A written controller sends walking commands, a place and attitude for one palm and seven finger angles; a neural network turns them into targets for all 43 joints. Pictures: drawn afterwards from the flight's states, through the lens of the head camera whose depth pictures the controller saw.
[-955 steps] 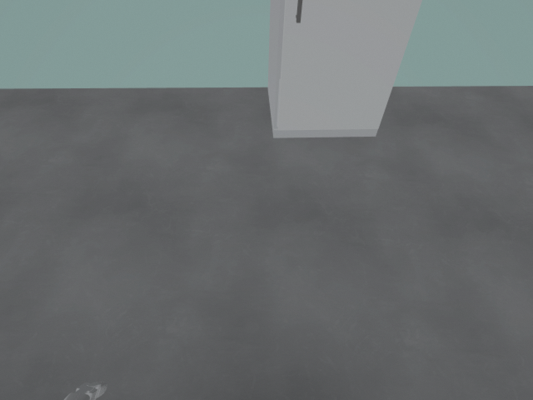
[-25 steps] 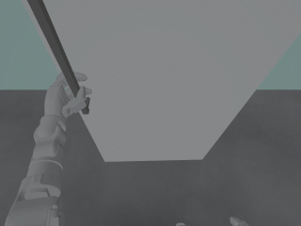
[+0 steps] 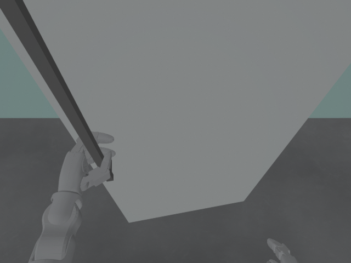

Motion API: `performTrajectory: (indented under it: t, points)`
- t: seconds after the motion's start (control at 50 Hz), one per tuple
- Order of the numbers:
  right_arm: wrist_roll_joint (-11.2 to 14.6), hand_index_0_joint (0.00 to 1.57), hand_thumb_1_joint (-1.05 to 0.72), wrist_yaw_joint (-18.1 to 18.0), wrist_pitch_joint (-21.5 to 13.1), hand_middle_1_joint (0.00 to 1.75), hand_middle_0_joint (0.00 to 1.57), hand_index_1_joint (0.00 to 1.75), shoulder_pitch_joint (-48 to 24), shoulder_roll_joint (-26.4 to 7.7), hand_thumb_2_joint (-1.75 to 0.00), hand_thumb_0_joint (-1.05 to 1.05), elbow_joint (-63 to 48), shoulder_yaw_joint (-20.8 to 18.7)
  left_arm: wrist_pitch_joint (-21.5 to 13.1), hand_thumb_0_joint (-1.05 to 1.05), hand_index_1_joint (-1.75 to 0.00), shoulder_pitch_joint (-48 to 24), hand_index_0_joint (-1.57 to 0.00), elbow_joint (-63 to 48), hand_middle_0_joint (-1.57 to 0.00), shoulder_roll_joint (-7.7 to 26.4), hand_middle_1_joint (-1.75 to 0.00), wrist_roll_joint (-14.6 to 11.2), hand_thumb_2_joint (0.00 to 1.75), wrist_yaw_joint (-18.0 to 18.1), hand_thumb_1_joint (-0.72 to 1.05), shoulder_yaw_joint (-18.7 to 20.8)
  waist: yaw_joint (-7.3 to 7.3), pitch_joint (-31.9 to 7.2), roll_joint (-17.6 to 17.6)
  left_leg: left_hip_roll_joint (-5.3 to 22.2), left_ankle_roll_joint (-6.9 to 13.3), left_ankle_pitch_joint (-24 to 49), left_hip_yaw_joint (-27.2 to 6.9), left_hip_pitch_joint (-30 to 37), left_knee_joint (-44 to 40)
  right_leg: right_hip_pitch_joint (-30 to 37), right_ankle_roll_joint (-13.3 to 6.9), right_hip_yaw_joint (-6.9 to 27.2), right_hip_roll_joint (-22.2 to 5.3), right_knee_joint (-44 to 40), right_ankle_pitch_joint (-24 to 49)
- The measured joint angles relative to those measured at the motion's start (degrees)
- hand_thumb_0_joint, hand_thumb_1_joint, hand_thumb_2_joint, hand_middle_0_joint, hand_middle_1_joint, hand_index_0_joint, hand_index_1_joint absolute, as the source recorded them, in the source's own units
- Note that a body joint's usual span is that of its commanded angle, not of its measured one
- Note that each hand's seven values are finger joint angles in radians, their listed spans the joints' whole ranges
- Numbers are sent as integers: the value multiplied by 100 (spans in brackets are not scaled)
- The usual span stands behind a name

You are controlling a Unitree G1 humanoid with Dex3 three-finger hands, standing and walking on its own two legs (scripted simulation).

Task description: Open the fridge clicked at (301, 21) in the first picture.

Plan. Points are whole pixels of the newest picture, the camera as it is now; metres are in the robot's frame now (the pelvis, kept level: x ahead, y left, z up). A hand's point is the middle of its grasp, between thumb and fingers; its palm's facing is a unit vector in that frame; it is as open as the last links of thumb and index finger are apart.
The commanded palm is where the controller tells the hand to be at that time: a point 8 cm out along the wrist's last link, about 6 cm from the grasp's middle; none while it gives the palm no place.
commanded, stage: walk backward, drawing the door open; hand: left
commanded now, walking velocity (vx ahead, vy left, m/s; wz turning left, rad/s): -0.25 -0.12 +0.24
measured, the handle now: (78, 112) +0.35 +0.19 +0.19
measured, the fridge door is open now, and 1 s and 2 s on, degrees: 10 50 81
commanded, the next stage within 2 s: stop walking and hold the door back in 1.52 s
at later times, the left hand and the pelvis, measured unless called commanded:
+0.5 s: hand (126, 234) +0.18 +0.10 +0.06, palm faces +0.18 -0.96 -0.23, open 5.4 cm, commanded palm +0.13 +0.14 +0.06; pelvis -0.07 -0.07 +0.01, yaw +7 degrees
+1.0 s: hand out of the picture +0.00 -0.08 +0.06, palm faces +0.41 -0.89 -0.19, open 5.5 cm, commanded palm -0.05 -0.04 +0.06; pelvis -0.16 -0.28 +0.02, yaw +31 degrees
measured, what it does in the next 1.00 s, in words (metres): steps to the right, turning left: left foot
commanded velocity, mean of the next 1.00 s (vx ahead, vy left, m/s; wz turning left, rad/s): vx -0.18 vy -0.34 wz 0.66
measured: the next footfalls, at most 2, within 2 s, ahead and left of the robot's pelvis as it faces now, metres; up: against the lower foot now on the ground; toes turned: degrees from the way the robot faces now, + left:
left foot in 0.80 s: -0.15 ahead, -0.06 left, +0.00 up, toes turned +29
right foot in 1.06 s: -0.09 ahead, -0.43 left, +0.00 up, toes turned +34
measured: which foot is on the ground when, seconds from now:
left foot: down 0.00-0.56, up 0.58-0.78, down 0.80-1.00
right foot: down 0.00-0.78, up 0.80-1.00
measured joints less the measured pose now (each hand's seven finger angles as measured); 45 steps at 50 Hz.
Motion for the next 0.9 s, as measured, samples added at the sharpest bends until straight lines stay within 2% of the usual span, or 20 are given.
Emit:
performTrajectory:
  t: [0.06,0.16,0.28,0.38,0.42,0.46,0.5,0.52,0.54,0.58,0.62,0.68,0.72,0.74,0.76,0.78,0.8,0.82,0.86,0.9]
  points:
    - [-93,20,-90,-79,86,30,20,30,-309,56,-90,1,38,29,347,-1,-136,161,-35,-21,-36,-119,-136,234,84,331,74,-275,10,210,65,-51,33,409,12,471,-390,263,-124,-3,-34,18,456]
    - [-218,20,-90,1,67,30,20,30,-545,168,-90,1,-159,184,723,-1,-138,459,-38,1,-42,-318,-139,318,83,675,74,-428,21,274,225,-44,-25,959,4,913,-841,814,-244,-86,-20,-597,839]
    - [-225,21,-90,29,71,30,21,30,-681,206,-90,1,-397,306,926,-1,-139,672,-40,-139,-40,-412,-135,278,81,794,75,-450,27,338,267,36,-118,1429,-138,794,-828,991,-353,-319,45,-1037,1140]
    - [-210,21,-90,-110,-9,30,21,30,-654,105,-90,1,-362,233,1015,0,-140,850,-41,-531,-40,-437,-136,263,80,784,75,-552,13,337,188,95,-164,1298,-323,688,-954,817,-388,-563,76,-876,980]
    - [-262,21,-90,-106,-57,30,21,30,-652,108,-90,1,-299,170,1086,0,-140,932,-41,-717,-41,-415,-137,275,80,794,75,-539,-15,354,138,111,-221,1199,-397,785,-1238,605,-318,-475,105,-537,876]
    - [-355,21,-90,-53,-130,30,21,30,-595,180,-90,1,-222,79,1129,-1,-140,957,-40,-816,-41,-350,-137,331,79,804,74,-498,-116,352,41,67,-385,1176,-527,780,-1417,378,-222,-235,179,-183,496]
    - [-408,21,-90,-1,-158,30,21,30,-501,254,-90,1,-111,45,1136,-2,-140,938,-39,-785,-42,-305,-137,386,79,815,73,-442,-181,347,-61,-14,-507,1349,-678,686,-1387,313,-185,-65,258,-267,364]
    - [-416,21,-90,15,-157,30,21,30,-449,266,-90,1,-54,47,1137,-2,-140,930,-39,-748,-42,-294,-137,390,79,816,73,-417,-207,342,-59,-24,-549,1397,-765,635,-1340,329,-236,-49,309,-387,556]
    - [-403,21,-90,24,-140,30,21,30,-414,247,-90,1,21,47,1124,-2,-140,916,-39,-670,-42,-323,-136,381,79,820,73,-402,-217,352,32,26,-573,1418,-869,590,-1280,347,-407,-129,379,-436,729]
    - [-308,21,-90,14,-106,30,21,30,-357,205,-90,1,207,31,1101,-2,-140,913,-38,-525,-42,-411,-136,349,79,833,73,-393,-209,326,233,151,-361,1214,-1016,412,-1039,372,-751,-321,526,-571,907]
    - [-219,21,-90,-36,-109,30,21,30,-294,204,-90,1,418,-24,1117,-2,-140,865,-38,-446,-42,-470,-135,375,78,829,73,-441,-213,277,240,101,-203,447,-814,-72,134,332,-1012,-514,508,-649,1010]
    - [-275,21,-90,-138,-147,30,21,30,-171,207,-90,1,656,-60,1067,-2,-140,775,-39,-345,-42,-529,-136,472,78,782,73,-590,-221,249,117,-30,-178,71,-263,-612,2030,330,-1163,-840,389,-784,1169]
    - [-294,20,-90,-203,-197,30,21,30,-84,211,-90,1,738,-46,1016,-2,-140,725,-39,-319,-42,-554,-137,520,78,750,73,-719,-233,243,41,-52,-165,-81,106,-587,2451,354,-1223,-1100,343,-924,1289]
    - [-284,20,-90,-227,-240,30,21,30,-50,214,-90,1,762,-31,1006,-1,-140,701,-40,-336,-42,-565,-137,540,78,744,73,-786,-235,252,9,-40,-138,-211,274,-446,2338,371,-1218,-1236,341,-1017,1356]
    - [-263,20,-90,-242,-309,30,21,30,-22,217,-90,1,769,-11,1001,-1,-140,690,-40,-384,-43,-580,-138,567,78,743,73,-848,-231,268,-9,-12,-90,-333,426,-211,1970,372,-1112,-1365,361,-1103,1412]
    - [-235,20,-90,-248,-416,30,21,30,2,212,-90,1,747,23,990,-1,-140,708,-40,-477,-43,-598,-138,584,78,752,73,-889,-215,283,-10,24,-16,-323,554,144,1244,305,-817,-1464,399,-1091,1412]
    - [-224,20,-90,-248,-548,30,21,30,42,154,-90,1,612,60,952,0,-140,763,-40,-641,-43,-631,-138,579,79,770,73,-913,-200,275,116,110,120,-188,503,554,114,-24,-383,-1472,532,-614,1095]
    - [-287,20,-90,-242,-632,30,21,30,25,163,-90,1,503,51,885,0,-140,745,-40,-760,-44,-588,-139,597,79,794,73,-937,-292,344,137,143,164,319,348,490,-231,-449,-183,-1258,548,335,625]
    - [-336,20,-90,-185,-568,30,21,30,-42,269,-90,1,463,52,816,-1,-140,708,-39,-790,-44,-463,-139,647,79,769,72,-975,-342,560,-33,91,52,742,141,362,-120,-894,9,-498,551,2174,303]
    - [-351,20,-90,-120,-529,30,21,30,-29,286,-90,1,525,55,849,-1,-140,755,-39,-770,-44,-459,-139,706,78,688,71,-1073,-380,582,81,184,-48,999,-234,271,-316,-973,102,-121,566,3063,293]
